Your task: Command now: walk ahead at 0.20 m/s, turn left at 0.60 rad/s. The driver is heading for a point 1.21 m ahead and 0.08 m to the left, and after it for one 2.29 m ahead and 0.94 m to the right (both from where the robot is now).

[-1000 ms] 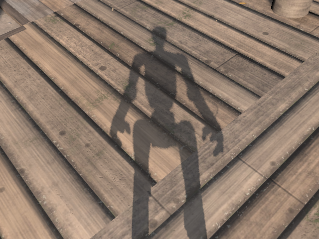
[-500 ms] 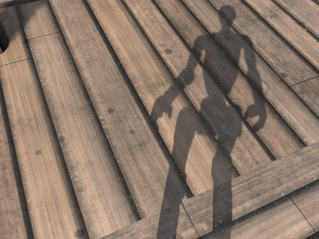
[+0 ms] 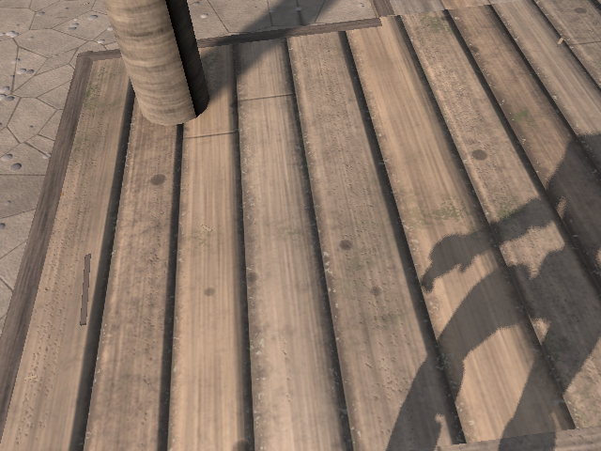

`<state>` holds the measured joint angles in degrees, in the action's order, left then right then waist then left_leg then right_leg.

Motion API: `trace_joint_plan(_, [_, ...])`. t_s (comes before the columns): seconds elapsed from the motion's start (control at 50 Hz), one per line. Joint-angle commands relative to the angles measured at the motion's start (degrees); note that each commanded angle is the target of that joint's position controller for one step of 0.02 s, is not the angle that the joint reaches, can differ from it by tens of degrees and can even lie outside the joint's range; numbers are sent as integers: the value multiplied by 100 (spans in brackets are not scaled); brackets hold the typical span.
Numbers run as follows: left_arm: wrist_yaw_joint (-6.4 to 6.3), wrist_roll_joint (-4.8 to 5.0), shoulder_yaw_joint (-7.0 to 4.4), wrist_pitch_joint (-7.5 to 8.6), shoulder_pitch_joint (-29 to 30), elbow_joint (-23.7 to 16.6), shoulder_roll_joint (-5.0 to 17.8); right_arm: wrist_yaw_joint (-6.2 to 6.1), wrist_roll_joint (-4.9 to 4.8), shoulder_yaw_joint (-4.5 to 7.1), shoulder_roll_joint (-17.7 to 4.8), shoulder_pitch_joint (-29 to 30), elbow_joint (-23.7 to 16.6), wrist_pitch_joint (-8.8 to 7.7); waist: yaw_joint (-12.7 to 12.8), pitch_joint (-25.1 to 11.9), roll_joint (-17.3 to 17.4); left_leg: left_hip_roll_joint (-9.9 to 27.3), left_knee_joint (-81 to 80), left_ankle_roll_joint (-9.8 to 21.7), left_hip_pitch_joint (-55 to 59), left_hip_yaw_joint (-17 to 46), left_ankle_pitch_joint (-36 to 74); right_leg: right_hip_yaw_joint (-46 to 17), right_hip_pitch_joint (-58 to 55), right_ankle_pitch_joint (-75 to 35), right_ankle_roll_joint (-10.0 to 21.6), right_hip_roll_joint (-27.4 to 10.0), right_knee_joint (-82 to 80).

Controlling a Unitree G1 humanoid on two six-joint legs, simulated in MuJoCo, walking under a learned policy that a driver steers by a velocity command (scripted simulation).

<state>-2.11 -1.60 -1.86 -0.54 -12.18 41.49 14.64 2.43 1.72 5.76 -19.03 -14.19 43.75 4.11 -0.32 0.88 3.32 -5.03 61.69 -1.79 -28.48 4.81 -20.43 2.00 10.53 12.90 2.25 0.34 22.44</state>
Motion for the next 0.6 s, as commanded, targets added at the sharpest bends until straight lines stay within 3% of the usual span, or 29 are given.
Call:
trace_joint_plan(0.02, [15,2,-281,132,-464,-163,948,139,17,45,-392,560,-511,-46,388,140,-1139,239,-260,-121,-1214,-95,90,-1397,-1173,1008,787,-1438,-1233])
trace_joint_plan(0.12, [97,-18,-371,329,-695,41,1025,223,16,-40,-243,924,-595,-137,471,216,-1119,505,-1243,-41,-895,-365,195,-961,-1271,914,772,-1627,-1376])
trace_joint_plan(0.22, [187,-37,-447,392,-797,198,1147,291,-1,-151,-148,1382,-826,-225,496,337,-1225,575,-2252,336,9,-847,-57,-372,-678,799,695,-1706,-1228])
trace_joint_plan(0.26, [212,-8,-471,362,-766,241,1227,264,16,-165,-166,1235,-831,-272,343,292,-1228,471,-2618,532,549,-1033,-67,-187,-449,230,645,-1779,-958])
trace_joint_plan(0.28, [214,40,-474,333,-674,247,1254,234,45,-166,-164,938,-756,-306,136,212,-1129,362,-2955,631,1060,-1118,92,27,-226,-178,568,-1755,-593])
trace_joint_plan(0.3, [210,84,-448,313,-564,236,1220,182,84,-129,-213,330,-543,-358,-191,-42,-848,134,-3312,737,2022,-1179,316,403,211,-846,439,-1590,215])
trace_joint_plan(0.32, [219,48,-358,306,-588,193,997,95,124,20,-554,-664,-184,-418,-583,-656,-34,319,-3673,907,3315,-573,-100,950,844,-1086,210,-1183,1846])
trace_joint_plan(0.34, [295,-36,-162,305,-336,-269,348,-20,84,174,-1302,-1274,-220,-462,-771,-964,1637,2199,-4625,1498,4427,2489,-1914,1143,2830,1584,-179,-395,3880])
trace_joint_plan(0.36, [299,-183,-248,315,58,-400,744,-70,-70,162,-1403,-1132,-328,-470,-821,-638,1028,2573,-5269,1934,4177,3962,-1959,21,3859,1964,-191,-52,4566])
trace_joint_plan(0.38, [358,-124,-293,352,184,-401,945,-110,-89,78,-1086,-905,-274,-441,-654,-46,494,2406,-5042,1923,3878,3094,-1224,-311,4036,1431,-119,-443,4646])
trace_joint_plan(0.4, [412,-36,-285,413,43,-290,951,-132,-85,-4,-819,-631,-283,-455,-376,224,208,2080,-4953,1757,3366,2396,-152,-310,3694,825,-112,-607,4336])
trace_joint_plan(0.42, [430,-42,-281,418,-150,-149,917,-157,-78,-72,-634,-360,-327,-495,-140,278,70,1735,-4974,1562,3053,1811,757,-286,3300,523,-141,-700,3986])
trace_joint_plan(0.46, [455,-145,-254,301,-533,80,862,-183,-107,-171,-433,-161,-343,-627,90,47,169,1384,-4983,1436,2828,1179,2285,-149,2749,161,-280,-674,3839])
trace_joint_plan(0.5, [473,-144,-230,217,-483,88,747,-169,-176,-176,-445,-388,-171,-735,137,-23,75,1298,-4979,1450,2758,894,3180,-48,2690,-42,-364,-601,3752])
trace_joint_plan(0.6, [504,-54,-125,191,607,-203,542,-194,-147,-209,-406,-905,176,-801,-161,351,61,1208,-5175,1242,2873,432,3829,166,3126,-833,-328,-544,2764])
